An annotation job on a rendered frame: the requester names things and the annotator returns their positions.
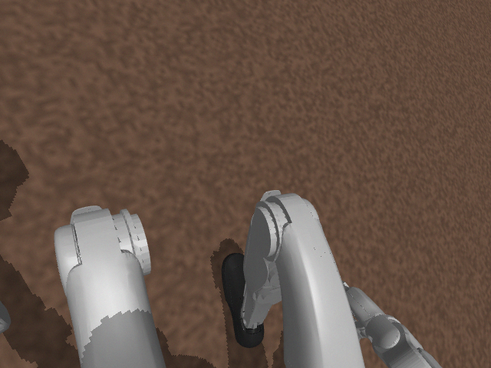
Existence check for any right robot foot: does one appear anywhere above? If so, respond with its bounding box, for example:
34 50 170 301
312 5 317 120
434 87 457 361
222 253 264 348

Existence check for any right robot hand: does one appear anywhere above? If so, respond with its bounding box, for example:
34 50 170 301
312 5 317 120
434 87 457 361
342 281 385 341

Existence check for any right robot arm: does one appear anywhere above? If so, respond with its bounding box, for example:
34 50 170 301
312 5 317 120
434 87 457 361
365 314 442 368

